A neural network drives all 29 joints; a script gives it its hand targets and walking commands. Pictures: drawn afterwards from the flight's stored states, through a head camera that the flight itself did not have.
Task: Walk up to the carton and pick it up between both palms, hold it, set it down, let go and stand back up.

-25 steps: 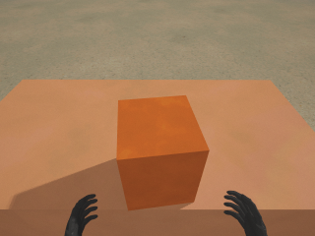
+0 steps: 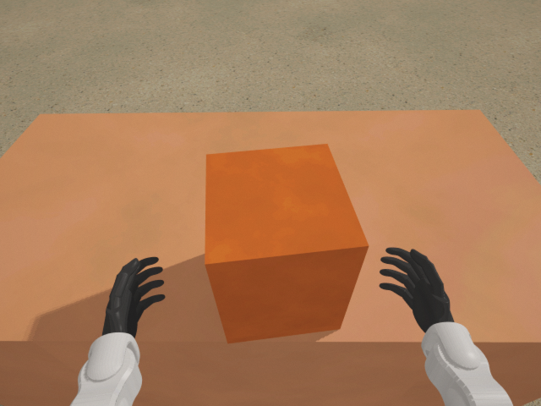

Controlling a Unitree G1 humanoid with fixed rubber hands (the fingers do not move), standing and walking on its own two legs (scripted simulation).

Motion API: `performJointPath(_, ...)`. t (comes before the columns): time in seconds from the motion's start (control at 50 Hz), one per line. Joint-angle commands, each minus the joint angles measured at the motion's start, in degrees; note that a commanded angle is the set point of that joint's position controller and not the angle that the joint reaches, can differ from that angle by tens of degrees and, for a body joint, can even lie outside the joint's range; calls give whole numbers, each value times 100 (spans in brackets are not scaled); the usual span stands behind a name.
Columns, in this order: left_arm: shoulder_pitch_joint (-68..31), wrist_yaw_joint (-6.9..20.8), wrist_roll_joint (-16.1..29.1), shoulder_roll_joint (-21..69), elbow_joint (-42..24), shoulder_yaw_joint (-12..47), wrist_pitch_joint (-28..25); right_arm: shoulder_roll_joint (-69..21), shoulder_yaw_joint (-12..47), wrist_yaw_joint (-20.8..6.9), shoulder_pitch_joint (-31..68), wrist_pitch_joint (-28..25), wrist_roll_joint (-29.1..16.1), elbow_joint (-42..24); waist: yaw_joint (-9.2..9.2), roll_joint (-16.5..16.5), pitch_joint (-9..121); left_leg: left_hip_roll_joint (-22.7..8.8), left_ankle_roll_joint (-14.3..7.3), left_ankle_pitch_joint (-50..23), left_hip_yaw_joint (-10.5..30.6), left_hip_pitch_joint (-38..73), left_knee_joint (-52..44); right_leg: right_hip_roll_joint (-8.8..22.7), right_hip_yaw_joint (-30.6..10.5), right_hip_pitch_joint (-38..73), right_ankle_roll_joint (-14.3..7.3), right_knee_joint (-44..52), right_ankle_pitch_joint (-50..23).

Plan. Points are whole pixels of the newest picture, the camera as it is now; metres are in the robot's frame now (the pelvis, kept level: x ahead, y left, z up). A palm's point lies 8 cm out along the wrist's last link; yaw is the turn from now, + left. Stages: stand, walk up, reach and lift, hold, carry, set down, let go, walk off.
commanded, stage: reach and lift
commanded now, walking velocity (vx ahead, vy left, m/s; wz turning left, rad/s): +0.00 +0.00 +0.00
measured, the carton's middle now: (276, 246) +0.38 +0.05 +0.02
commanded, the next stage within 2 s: none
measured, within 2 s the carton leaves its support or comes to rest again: neither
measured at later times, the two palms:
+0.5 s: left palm (117, 268) +0.27 +0.25 +0.11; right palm (416, 240) +0.35 -0.15 +0.10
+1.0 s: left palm (109, 215) +0.32 +0.26 +0.15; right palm (406, 182) +0.40 -0.13 +0.15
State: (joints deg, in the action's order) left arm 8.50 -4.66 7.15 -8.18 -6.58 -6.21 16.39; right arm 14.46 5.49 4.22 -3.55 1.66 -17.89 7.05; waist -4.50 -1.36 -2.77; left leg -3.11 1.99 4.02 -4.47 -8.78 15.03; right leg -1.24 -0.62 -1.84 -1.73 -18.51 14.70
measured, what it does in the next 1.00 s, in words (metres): stands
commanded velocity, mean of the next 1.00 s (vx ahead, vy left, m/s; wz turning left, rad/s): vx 0.00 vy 0.00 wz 0.00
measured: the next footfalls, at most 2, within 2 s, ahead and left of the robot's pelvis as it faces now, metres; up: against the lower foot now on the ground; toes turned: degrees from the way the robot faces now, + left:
none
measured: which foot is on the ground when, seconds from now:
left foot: down 0.00-1.00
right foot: down 0.00-1.00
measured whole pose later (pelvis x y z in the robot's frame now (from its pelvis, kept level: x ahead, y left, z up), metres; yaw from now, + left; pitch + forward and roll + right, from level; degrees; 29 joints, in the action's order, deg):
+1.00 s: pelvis -0.02 +0.00 +0.00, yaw +1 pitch +4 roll +0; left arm -29.8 -7.4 10.1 -14.7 -1.6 -13.0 45.1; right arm 22.5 6.9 6.9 39.5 22.6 -28.2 23.7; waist -4.7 -2.2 0.7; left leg -4.3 2.4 3.0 -2.5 -20.0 18.8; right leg -2.5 1.0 -12.3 -1.9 -21.7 13.8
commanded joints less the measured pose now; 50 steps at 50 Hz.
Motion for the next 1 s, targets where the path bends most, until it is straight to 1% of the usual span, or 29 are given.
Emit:
performJointPath(0.0, -1309, -43, 164, -520, -1426, -178, 84, 679, -470, 17, 1609, 34, -22, -1449, -26, -17, 1355, 261, -157, -1644, 221, 2436, 476, -70, 8, -2070, 191, 698, -842)
performJointPath(0.02, -1498, -61, 223, -564, -1489, -148, 134, 718, -582, 22, 1783, 89, 2, -1511, -5, 6, 1468, 245, -166, -1465, 235, 2390, 470, -74, 19, -2131, 189, 692, -689)
performJointPath(0.06, -1642, -116, 260, -581, -1518, -158, 265, 673, -575, 8, 1904, 225, -58, -1373, -64, 100, 1461, 222, -188, -1210, 227, 2307, 432, -48, -7, -2225, 161, 699, -355)
performJointPath(0.08, -1833, -141, 275, -619, -1546, -147, 348, 688, -646, 12, 2047, 303, -53, -1326, -24, 187, 1520, 218, -183, -1070, 230, 2247, 417, -32, -18, -2236, 153, 691, -242)
performJointPath(0.12, -2072, -184, 309, -687, -1665, -169, 548, 757, -679, 32, 2350, 440, -104, -1260, -39, 208, 1769, 193, -184, -1090, 241, 2255, 452, -27, -24, -2214, 168, 631, -333)
performJointPath(0.16, -2264, -219, 310, -764, -1870, -255, 751, 822, -658, 87, 2582, 522, -200, -1256, -75, 201, 1980, 207, -184, -1254, 233, 2226, 514, -33, -43, -2077, 234, 532, -660)
performJointPath(0.2, -2299, -202, 267, -755, -1823, -333, 982, 904, -554, 148, 2741, 640, -311, -1074, -76, 154, 2046, 220, -176, -1462, 251, 2255, 558, -59, -31, -1914, 289, 476, -1009)
performJointPath(0.26, -2307, -166, 206, -827, -2103, -551, 1274, 1075, -435, 308, 2919, 673, -498, -1194, -77, 153, 2388, 299, -99, -2130, 264, 2289, 738, -92, -39, -1525, 433, 269, -2258)
performJointPath(0.32, -2530, -63, 182, -861, -2056, -680, 1492, 1140, -347, 429, 3206, 757, -581, -1129, -13, 106, 2403, 345, -84, -2041, 271, 2157, 723, -47, -43, -1328, 544, 191, -2760)
performJointPath(0.38, -2703, 31, 144, -820, -1793, -771, 1667, 1125, -226, 505, 3414, 912, -642, -997, 23, 44, 2260, 377, -119, -1774, 306, 1934, 616, -9, -70, -1196, 603, 144, -3084)
performJointPath(0.42, -2952, 58, 161, -857, -1735, -819, 1768, 1169, -214, 535, 3679, 1009, -675, -1004, -6, 22, 2250, 375, -124, -1608, 302, 1849, 560, 4, -65, -1198, 612, 131, -3010)
performJointPath(0.46, -3177, 42, 205, -873, -1852, -785, 1872, 1290, -296, 545, 3886, 1091, -729, -1061, 27, 104, 2382, 362, -76, -1763, 316, 1874, 603, -50, -34, -1207, 575, 79, -3101)
performJointPath(0.54, -3801, -3, 329, -1037, -1910, -826, 2002, 1455, -465, 560, 4535, 1218, -712, -1194, 89, -30, 2755, 329, -70, -1707, 336, 1857, 688, -69, 2, -1317, 593, 49, -3101)
performJointPath(0.58, -4097, -23, 290, -1092, -1657, -856, 2092, 1452, -454, 555, 4805, 1333, -714, -970, 60, 48, 2765, 321, -91, -1396, 326, 1765, 638, -37, -15, -1359, 583, 42, -2849)
performJointPath(0.6, -4164, -47, 321, -1098, -1572, -862, 2126, 1437, -436, 543, 4867, 1393, -731, -875, 56, -1, 2836, 312, -115, -1278, 336, 1744, 614, -43, -27, -1363, 587, 43, -2708)
performJointPath(0.62, -4287, -75, 300, -1119, -1464, -867, 2173, 1462, -420, 516, 5022, 1450, -758, -782, 2, 10, 2843, 289, -117, -1197, 336, 1722, 598, -59, -11, -1401, 556, 55, -2482)
performJointPath(0.64, -4436, -120, 341, -1173, -1583, -874, 2195, 1507, -444, 483, 5173, 1477, -794, -828, -36, -18, 2991, 272, -111, -1236, 331, 1740, 611, -101, 19, -1405, 525, 47, -2304)
performJointPath(0.66, -4605, -150, 354, -1262, -1484, -906, 2235, 1500, -382, 464, 5331, 1526, -822, -808, -101, -57, 3090, 290, -125, -1204, 312, 1711, 637, -79, -11, -1428, 536, 58, -2218)
performJointPath(0.68, -4737, -177, 342, -1281, -1346, -921, 2271, 1508, -377, 453, 5476, 1566, -835, -660, -95, -45, 3130, 276, -123, -1217, 326, 1673, 652, -80, -19, -1452, 534, 38, -2236)
performJointPath(0.7, -4755, -194, 274, -1243, -1213, -933, 2326, 1550, -376, 429, 5437, 1634, -860, -316, -80, 49, 3029, 256, -103, -1218, 344, 1727, 638, -95, -17, -1477, 508, 52, -2141)
performJointPath(0.72, -5042, -222, 290, -1301, -1249, -926, 2362, 1617, -411, 401, 5683, 1663, -893, -244, -92, 150, 3188, 253, -83, -1179, 331, 1698, 649, -97, -17, -1496, 489, 52, -2007)
performJointPath(0.74, -4995, -231, 289, -1310, -1162, -941, 2415, 1601, -334, 385, 5711, 1690, -936, -217, -112, 50, 3226, 254, -119, -1180, 326, 1724, 667, -88, -30, -1481, 505, 69, -2031)
performJointPath(0.76, -5155, -234, 294, -1298, -1015, -909, 2461, 1662, -369, 376, 5855, 1740, -935, -3, -62, 73, 3142, 245, -119, -1107, 346, 1689, 650, -95, -27, -1516, 504, 73, -1995)
performJointPath(0.8, -5428, -242, 321, -1344, -1001, -887, 2516, 1715, -372, 356, 6141, 1764, -970, -1, -73, 68, 3332, 239, -125, -1109, 339, 1689, 660, -84, -37, -1509, 525, 80, -2048)
performJointPath(0.82, -5636, -243, 341, -1378, -757, -863, 2538, 1708, -403, 340, 6322, 1796, -950, 201, -38, 82, 3294, 249, -126, -1008, 355, 1589, 661, -61, -47, -1531, 535, 69, -2049)
performJointPath(0.86, -5731, -276, 246, -1423, -718, -916, 2587, 1758, -363, 301, 6442, 1800, -1017, 413, -118, 172, 3404, 238, -109, -1173, 341, 1580, 694, -81, -37, -1442, 525, 21, -2201)
performJointPath(0.88, -5945, -269, 254, -1424, -562, -852, 2619, 1837, -420, 288, 6634, 1821, -1010, 590, -12, 211, 3399, 231, -87, -1079, 373, 1609, 684, -79, -20, -1522, 538, 28, -2142)
performJointPath(0.92, -6166, -284, 311, -1458, -594, -779, 2628, 1950, -469, 250, 6881, 1793, -1027, 602, -6, 213, 3684, 212, -56, -1210, 395, 1704, 753, -104, 45, -1550, 529, -6, -2219)
performJointPath(0.98, -6464, -306, 289, -1528, -505, -741, 2649, 1971, -530, 206, 7112, 1785, -1031, 886, 9, 410, 3703, 221, -14, -1274, 382, 1723, 814, -106, 75, -1563, 528, 10, -2247)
